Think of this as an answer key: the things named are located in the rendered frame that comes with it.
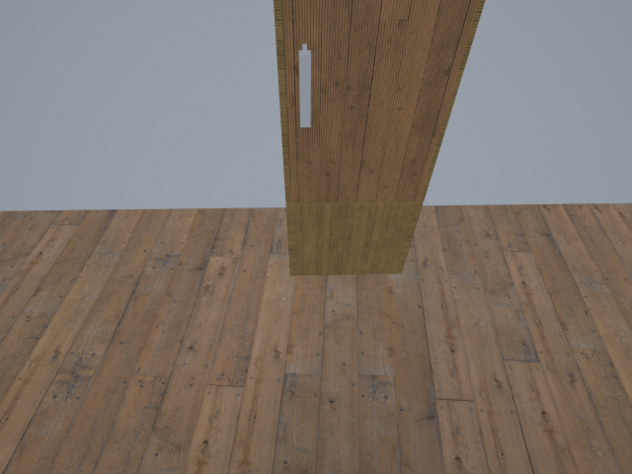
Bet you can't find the cupboard door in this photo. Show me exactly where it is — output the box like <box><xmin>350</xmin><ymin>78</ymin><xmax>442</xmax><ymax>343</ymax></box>
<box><xmin>283</xmin><ymin>0</ymin><xmax>479</xmax><ymax>202</ymax></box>

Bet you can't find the handle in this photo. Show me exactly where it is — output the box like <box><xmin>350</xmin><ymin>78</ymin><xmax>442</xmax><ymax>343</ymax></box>
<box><xmin>299</xmin><ymin>43</ymin><xmax>311</xmax><ymax>127</ymax></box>

